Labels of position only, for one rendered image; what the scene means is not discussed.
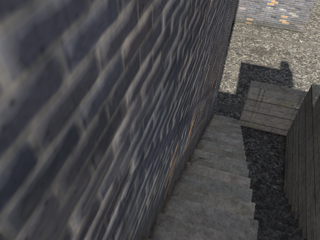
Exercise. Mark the stairs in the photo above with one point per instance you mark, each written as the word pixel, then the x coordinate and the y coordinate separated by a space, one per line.
pixel 212 199

